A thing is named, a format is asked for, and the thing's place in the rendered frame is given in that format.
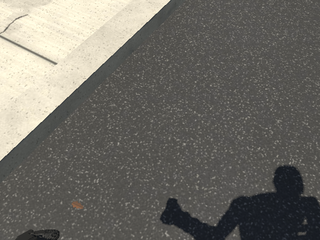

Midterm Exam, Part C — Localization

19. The left robot hand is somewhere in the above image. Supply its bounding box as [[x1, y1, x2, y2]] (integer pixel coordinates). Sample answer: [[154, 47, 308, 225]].
[[15, 229, 60, 240]]

